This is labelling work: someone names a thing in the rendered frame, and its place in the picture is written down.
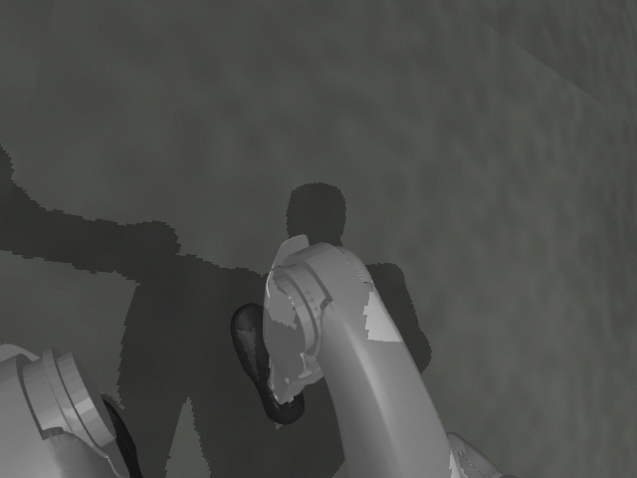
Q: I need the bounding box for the right robot hand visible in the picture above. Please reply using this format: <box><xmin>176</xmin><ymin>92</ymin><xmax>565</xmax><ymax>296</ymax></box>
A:
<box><xmin>447</xmin><ymin>432</ymin><xmax>505</xmax><ymax>478</ymax></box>

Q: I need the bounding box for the right robot foot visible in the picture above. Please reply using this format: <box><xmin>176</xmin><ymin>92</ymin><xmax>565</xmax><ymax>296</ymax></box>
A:
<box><xmin>231</xmin><ymin>304</ymin><xmax>305</xmax><ymax>424</ymax></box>

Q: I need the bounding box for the left robot foot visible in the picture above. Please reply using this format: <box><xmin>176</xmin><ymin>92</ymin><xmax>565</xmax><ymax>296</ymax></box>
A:
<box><xmin>103</xmin><ymin>399</ymin><xmax>143</xmax><ymax>478</ymax></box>

